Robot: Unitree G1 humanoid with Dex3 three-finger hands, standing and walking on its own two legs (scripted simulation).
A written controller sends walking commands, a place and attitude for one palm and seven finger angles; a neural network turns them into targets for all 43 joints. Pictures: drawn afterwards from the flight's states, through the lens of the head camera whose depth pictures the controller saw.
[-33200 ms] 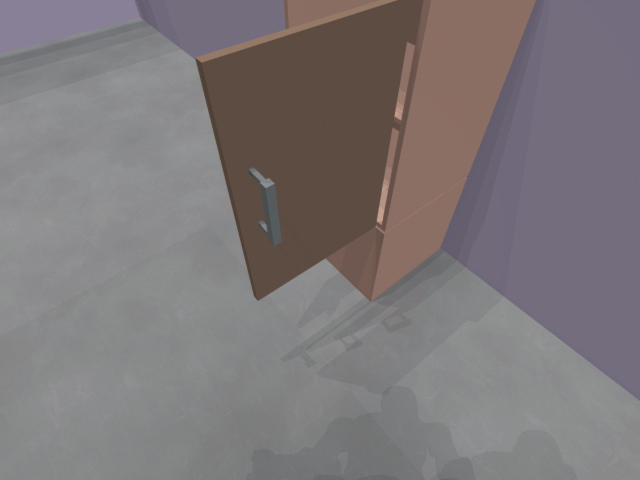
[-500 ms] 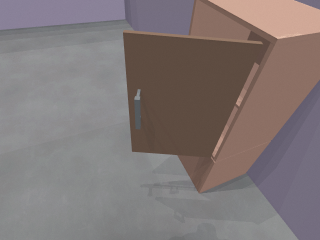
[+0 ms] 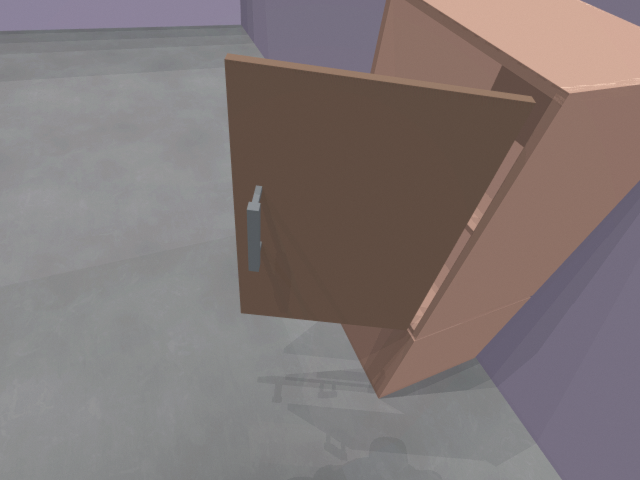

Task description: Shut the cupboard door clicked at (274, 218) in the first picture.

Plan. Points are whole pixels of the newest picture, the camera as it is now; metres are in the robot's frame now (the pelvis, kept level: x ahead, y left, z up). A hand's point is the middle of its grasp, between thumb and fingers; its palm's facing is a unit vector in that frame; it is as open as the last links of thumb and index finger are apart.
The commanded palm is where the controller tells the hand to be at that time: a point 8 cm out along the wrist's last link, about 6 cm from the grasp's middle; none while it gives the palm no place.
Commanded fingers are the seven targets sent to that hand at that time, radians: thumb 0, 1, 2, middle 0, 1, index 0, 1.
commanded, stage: shuffle to correct the standing spot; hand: left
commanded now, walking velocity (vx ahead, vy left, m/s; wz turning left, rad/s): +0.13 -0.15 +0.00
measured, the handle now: (256, 230) +0.49 +0.15 -0.01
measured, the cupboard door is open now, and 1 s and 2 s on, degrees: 64 64 64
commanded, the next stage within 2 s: come to a stop and stand still in 0.18 s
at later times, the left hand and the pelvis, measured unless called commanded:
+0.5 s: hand (246, 469) +0.17 +0.10 -0.16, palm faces -0.06 -0.98 -0.20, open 7.4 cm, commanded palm none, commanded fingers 0.00 0.90 0.90 -0.20 -0.30 -0.20 -0.30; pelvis +0.07 -0.07 +0.00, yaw -1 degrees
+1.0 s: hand out of the picture +0.03 +0.16 -0.18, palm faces +0.04 -0.99 -0.16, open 7.4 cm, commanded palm none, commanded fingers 0.00 0.90 0.90 -0.20 -0.30 -0.20 -0.30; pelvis +0.02 -0.01 +0.01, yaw -2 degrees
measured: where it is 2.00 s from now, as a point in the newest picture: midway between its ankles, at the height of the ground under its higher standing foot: outside the picture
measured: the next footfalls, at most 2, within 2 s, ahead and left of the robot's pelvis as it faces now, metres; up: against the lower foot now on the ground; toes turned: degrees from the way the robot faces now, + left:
right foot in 0.42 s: +0.17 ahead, -0.21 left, +0.00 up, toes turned -8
left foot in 0.74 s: +0.10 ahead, +0.03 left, +0.00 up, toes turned +3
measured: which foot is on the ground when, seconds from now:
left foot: down 0.00-0.42, up 0.44-0.72, down 0.74-1.00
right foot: down 0.00-0.00, up 0.02-0.40, down 0.42-0.74, up 0.76-1.00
